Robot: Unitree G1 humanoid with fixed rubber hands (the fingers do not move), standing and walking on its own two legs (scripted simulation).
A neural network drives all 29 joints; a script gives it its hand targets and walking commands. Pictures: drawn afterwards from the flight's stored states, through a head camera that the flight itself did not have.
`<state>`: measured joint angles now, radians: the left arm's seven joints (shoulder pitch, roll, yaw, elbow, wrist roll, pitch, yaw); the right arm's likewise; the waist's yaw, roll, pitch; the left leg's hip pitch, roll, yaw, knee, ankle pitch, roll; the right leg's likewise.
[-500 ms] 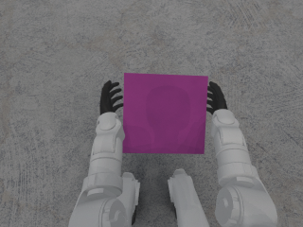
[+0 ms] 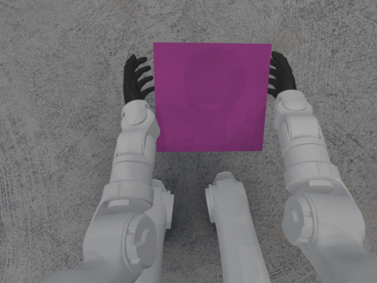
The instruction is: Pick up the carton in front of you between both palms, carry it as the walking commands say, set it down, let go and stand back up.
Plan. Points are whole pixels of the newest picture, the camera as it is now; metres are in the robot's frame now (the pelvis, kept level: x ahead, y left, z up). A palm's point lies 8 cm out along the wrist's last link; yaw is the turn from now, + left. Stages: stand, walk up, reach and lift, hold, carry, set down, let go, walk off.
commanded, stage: set down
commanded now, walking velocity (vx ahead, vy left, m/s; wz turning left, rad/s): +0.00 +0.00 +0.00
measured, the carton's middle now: (204, 95) +0.49 -0.07 -0.22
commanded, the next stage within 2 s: none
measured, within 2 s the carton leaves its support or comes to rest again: rests again in 1.16 s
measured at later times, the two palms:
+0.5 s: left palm (156, 100) +0.50 +0.05 -0.24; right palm (270, 92) +0.49 -0.25 -0.26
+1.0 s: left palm (150, 99) +0.51 +0.06 -0.26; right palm (266, 91) +0.49 -0.24 -0.27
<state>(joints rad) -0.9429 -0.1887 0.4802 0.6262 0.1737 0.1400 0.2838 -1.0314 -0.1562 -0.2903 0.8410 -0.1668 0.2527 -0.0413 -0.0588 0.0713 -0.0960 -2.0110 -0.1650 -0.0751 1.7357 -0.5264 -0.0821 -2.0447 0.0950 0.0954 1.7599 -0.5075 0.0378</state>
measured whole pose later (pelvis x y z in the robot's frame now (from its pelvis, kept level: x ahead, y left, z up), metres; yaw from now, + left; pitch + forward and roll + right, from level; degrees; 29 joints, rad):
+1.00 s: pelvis -0.01 +0.01 -0.11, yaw +2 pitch +41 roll +3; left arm -1.26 -0.04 0.52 0.87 0.12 0.11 0.21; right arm -1.38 -0.33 -0.29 1.10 -0.16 0.17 0.08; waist -0.09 0.12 0.19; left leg -2.25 -0.23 -0.04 2.11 -0.58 -0.10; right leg -2.27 0.06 0.08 2.14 -0.58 0.04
